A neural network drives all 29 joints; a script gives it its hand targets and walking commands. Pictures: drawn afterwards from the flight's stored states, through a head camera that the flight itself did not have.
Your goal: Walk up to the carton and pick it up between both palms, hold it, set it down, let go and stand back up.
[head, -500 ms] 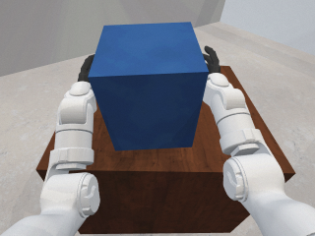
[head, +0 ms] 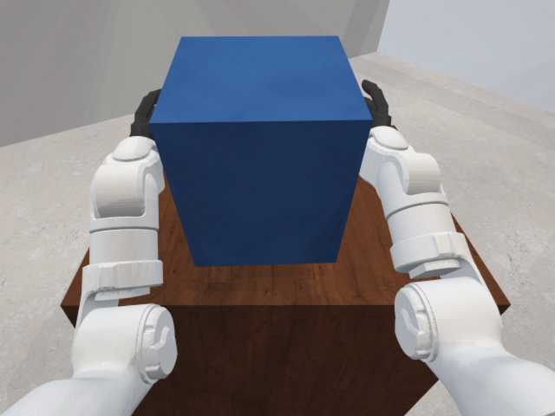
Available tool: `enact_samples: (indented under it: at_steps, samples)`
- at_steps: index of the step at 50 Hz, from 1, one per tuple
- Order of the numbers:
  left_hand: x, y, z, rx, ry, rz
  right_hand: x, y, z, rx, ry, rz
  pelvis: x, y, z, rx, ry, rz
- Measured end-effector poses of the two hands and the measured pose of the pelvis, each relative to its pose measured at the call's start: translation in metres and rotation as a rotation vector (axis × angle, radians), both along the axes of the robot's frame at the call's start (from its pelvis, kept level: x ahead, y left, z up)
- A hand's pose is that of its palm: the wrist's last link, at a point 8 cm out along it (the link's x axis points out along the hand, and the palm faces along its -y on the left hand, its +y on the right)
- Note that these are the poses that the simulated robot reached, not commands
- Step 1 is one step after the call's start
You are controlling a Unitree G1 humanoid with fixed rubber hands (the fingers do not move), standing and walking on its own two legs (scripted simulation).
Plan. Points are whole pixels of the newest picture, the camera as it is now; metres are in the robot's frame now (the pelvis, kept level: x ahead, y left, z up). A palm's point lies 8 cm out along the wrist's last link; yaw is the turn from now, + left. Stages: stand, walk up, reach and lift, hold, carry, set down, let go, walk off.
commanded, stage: hold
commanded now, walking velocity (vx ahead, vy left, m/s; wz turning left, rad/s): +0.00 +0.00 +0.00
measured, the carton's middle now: (263, 156) +0.40 +0.03 +0.22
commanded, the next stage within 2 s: none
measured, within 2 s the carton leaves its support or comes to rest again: neither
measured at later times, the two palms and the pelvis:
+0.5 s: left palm (153, 147) +0.38 +0.17 +0.24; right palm (378, 137) +0.40 -0.13 +0.26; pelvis +0.00 +0.00 +0.00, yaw +0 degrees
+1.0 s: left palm (148, 144) +0.37 +0.18 +0.25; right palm (381, 129) +0.39 -0.12 +0.27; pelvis +0.01 +0.00 +0.00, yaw +0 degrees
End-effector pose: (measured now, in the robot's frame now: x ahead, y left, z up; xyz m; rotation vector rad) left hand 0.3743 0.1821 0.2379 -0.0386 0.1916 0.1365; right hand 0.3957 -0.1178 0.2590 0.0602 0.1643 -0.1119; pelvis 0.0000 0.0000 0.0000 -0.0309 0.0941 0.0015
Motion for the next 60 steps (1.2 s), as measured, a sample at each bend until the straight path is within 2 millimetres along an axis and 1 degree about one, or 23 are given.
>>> enact_samples:
  at_steps: [10,19,22,30,35,40,48,60]
  samples:
    - [-0.007,-0.006,0.001,-0.006,0.002,0.004,-0.007,-0.006,0.001,0.025,0.005,-0.004,-0.004,-0.002,0.000,0.002,-0.011,0.000]
    - [-0.002,-0.009,-0.006,-0.012,0.033,0.006,-0.002,-0.009,-0.008,0.030,0.039,-0.007,-0.001,-0.003,0.000,0.003,-0.010,0.001]
    - [0.000,-0.009,-0.005,-0.009,0.025,0.006,0.000,-0.008,-0.006,0.025,0.031,-0.006,0.001,-0.003,0.000,0.003,-0.007,0.001]
    - [0.004,-0.007,0.007,-0.003,-0.025,0.011,0.005,-0.007,0.007,0.009,-0.017,0.004,0.007,-0.003,0.000,0.004,0.001,0.001]
    - [0.006,-0.006,0.005,-0.006,-0.008,0.010,0.007,-0.006,0.005,0.005,0.001,0.005,0.009,-0.003,0.000,0.004,0.004,0.001]
    - [0.002,-0.005,0.003,-0.008,-0.008,0.012,0.005,-0.004,0.006,-0.007,0.003,0.011,0.009,-0.003,0.000,0.004,0.005,0.001]
    - [-0.006,-0.005,0.010,-0.012,-0.036,0.013,-0.003,-0.005,0.015,0.002,-0.023,0.012,0.007,-0.003,0.000,0.004,-0.002,0.002]
    - [-0.013,-0.009,0.005,-0.030,-0.011,0.016,-0.010,-0.008,0.010,0.006,0.006,0.010,0.002,-0.004,0.000,0.005,-0.017,0.002]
